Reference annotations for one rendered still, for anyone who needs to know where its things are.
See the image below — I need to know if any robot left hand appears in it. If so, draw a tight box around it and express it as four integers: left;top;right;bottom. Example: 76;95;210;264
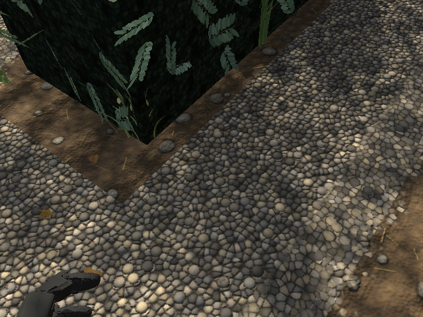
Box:
16;270;100;317

